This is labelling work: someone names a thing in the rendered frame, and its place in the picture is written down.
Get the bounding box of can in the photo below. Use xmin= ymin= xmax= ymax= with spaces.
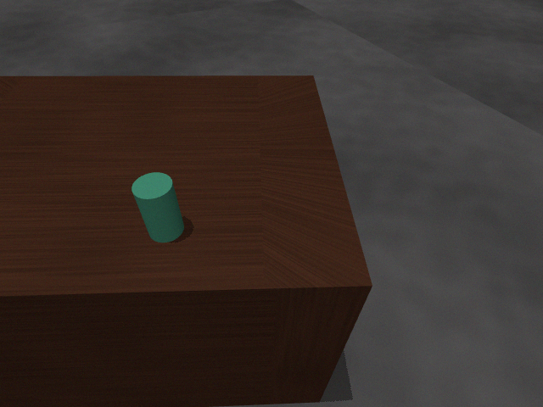
xmin=132 ymin=172 xmax=184 ymax=243

